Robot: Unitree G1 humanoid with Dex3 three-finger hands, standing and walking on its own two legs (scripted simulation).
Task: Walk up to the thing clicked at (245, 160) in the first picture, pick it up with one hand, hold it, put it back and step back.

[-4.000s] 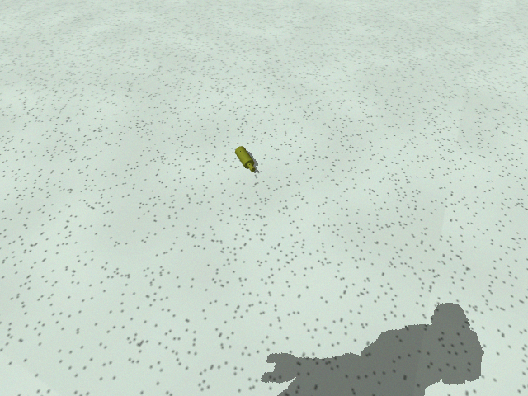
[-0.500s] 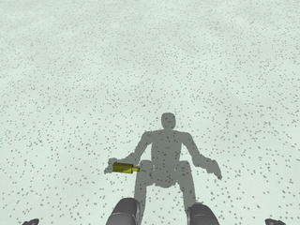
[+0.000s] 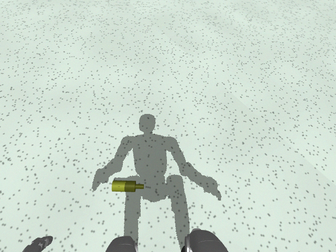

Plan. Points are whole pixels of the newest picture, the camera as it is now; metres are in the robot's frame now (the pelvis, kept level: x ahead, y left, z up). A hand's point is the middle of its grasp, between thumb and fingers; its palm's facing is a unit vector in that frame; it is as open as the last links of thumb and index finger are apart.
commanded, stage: walk up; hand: left
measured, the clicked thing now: (128, 186) +0.45 +0.19 -0.71
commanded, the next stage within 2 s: stand in 2.00 s
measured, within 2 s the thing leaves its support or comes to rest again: neither
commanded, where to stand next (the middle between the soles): +0.06 -0.05 m, yaw +0 degrees
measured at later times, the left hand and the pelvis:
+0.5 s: hand out of the picture +0.11 +0.23 -0.12, palm faces -0.03 -0.92 -0.39, open 7.3 cm; pelvis +0.01 -0.04 +0.02, yaw -2 degrees
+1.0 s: hand (76, 245) +0.13 +0.22 -0.11, palm faces +0.02 -0.95 -0.30, open 7.3 cm; pelvis +0.01 -0.03 +0.04, yaw +0 degrees
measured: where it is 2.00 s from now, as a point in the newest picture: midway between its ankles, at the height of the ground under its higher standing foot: outside the picture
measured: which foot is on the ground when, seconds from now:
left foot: down 0.00-1.00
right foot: down 0.00-1.00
